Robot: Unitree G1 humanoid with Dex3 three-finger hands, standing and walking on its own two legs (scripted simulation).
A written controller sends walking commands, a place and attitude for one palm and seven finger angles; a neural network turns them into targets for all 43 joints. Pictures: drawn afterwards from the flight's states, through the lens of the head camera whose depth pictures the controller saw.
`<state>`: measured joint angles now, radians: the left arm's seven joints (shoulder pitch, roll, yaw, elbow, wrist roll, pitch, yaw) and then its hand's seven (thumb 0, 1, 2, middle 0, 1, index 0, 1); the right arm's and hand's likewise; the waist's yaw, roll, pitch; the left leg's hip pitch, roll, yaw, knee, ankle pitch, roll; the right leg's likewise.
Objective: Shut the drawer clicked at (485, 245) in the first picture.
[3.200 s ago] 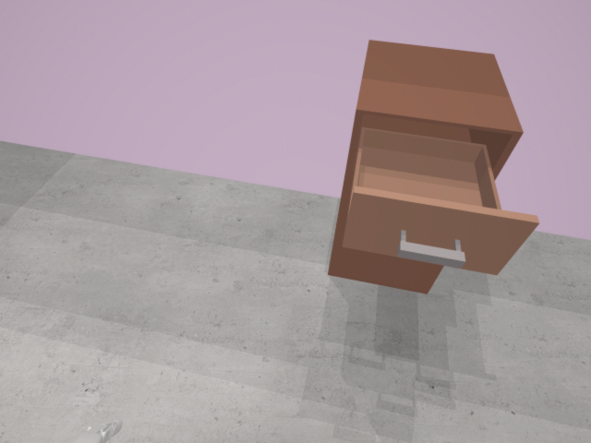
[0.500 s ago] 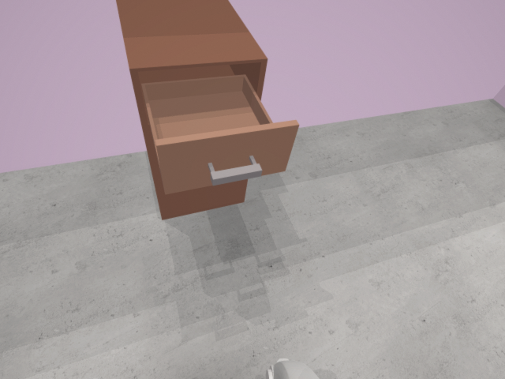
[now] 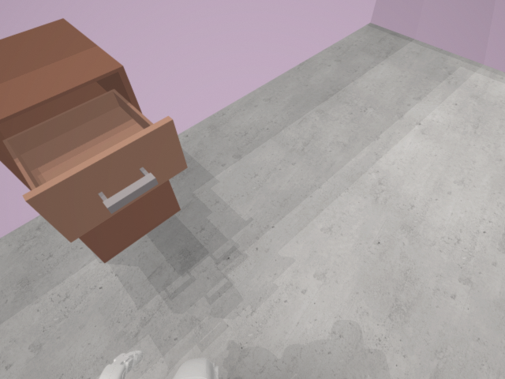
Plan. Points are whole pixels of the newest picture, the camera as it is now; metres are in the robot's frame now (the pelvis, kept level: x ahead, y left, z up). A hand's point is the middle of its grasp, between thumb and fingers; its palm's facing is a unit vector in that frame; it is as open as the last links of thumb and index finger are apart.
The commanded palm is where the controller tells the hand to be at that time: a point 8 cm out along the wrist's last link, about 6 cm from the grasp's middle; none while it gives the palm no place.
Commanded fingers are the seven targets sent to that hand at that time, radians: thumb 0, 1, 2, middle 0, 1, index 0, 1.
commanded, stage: walk to a spot facing it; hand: left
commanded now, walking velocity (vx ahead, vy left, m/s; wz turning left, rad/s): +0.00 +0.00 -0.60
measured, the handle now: (127, 187) +0.54 +0.33 -0.11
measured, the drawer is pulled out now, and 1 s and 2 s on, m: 0.29 0.29 0.29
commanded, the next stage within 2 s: turn to face it in 1.90 s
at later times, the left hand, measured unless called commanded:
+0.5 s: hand (127, 374) +0.15 +0.25 -0.17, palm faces -0.22 -0.97 -0.14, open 7.4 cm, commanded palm none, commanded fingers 0.00 0.90 0.90 -0.20 -0.30 -0.20 -0.30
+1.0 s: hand (237, 261) +0.37 +0.05 -0.17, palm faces -0.54 -0.82 -0.20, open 7.4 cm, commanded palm none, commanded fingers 0.00 0.90 0.90 -0.20 -0.30 -0.20 -0.30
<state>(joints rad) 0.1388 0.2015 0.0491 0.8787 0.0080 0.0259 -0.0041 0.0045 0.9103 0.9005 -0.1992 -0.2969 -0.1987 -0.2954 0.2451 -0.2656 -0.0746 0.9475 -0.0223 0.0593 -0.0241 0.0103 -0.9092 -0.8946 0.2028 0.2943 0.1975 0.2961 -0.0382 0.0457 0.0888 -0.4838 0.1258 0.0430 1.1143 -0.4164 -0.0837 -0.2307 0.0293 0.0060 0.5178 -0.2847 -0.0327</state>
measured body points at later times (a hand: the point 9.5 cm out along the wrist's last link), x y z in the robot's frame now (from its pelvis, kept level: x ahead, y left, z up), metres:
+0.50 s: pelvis +0.07 +0.06 +0.01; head +0.09 +0.10 +0.46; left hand +0.17 +0.30 -0.16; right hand +0.02 -0.18 -0.11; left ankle +0.04 +0.14 -0.74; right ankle +0.02 -0.10 -0.62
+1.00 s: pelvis +0.17 -0.04 -0.01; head +0.21 -0.06 +0.43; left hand +0.40 +0.10 -0.15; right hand +0.03 -0.22 -0.17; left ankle +0.17 +0.13 -0.63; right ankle +0.17 -0.10 -0.74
